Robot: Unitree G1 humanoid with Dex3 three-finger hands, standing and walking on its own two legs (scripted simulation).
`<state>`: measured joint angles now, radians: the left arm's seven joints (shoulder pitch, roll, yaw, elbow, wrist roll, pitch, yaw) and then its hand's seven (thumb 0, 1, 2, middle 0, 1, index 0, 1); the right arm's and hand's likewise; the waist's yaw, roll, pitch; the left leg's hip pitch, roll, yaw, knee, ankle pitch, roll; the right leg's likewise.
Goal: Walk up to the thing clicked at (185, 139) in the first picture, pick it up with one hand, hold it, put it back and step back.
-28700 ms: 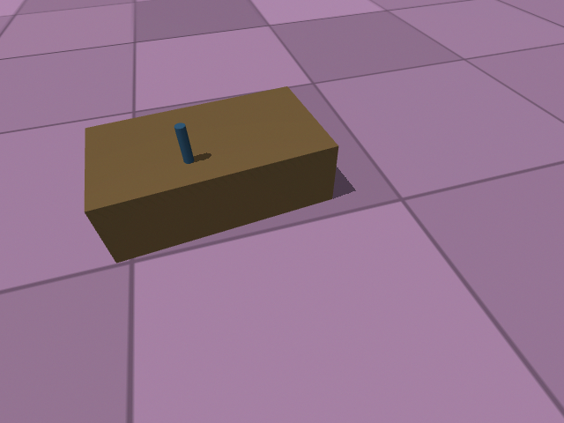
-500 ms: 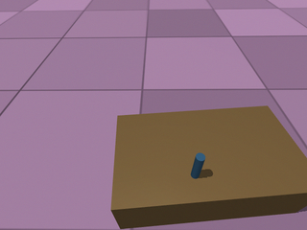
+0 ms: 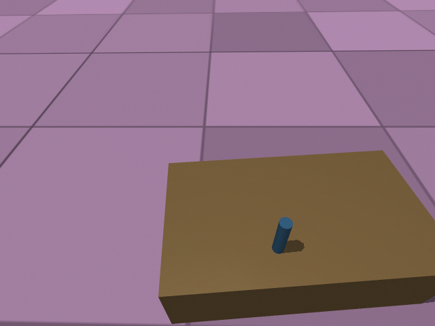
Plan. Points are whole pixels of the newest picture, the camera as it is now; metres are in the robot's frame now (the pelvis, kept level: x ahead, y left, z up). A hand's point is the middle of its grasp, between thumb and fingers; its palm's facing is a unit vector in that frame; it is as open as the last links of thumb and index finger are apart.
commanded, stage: stand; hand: right
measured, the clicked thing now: (281, 236) +0.51 -0.21 -0.37
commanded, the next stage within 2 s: step back in 0.46 s
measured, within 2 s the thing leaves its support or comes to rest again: neither
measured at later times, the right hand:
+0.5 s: hand out of the picture +0.07 -0.26 -0.16, palm faces -0.02 +0.94 -0.34, open 7.4 cm
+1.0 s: hand out of the picture -0.03 -0.23 -0.16, palm faces -0.07 +0.90 -0.44, open 7.4 cm
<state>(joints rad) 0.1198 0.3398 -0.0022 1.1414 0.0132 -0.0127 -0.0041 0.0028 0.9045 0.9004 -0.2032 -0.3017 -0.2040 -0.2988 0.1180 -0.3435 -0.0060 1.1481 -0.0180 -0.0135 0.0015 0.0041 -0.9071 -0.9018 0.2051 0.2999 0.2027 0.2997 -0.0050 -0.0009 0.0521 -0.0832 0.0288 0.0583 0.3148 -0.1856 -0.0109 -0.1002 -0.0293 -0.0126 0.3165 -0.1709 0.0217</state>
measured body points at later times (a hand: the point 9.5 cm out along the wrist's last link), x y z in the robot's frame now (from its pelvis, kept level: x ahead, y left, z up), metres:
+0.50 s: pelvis +0.00 +0.00 +0.00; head +0.02 +0.00 +0.45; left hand +0.07 +0.30 -0.14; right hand +0.07 -0.30 -0.14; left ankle -0.01 +0.12 -0.75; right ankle +0.00 -0.13 -0.75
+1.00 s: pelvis -0.09 +0.05 -0.02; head -0.01 +0.08 +0.42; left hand +0.06 +0.35 -0.16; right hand -0.03 -0.27 -0.13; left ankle -0.10 +0.13 -0.75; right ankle -0.05 -0.12 -0.69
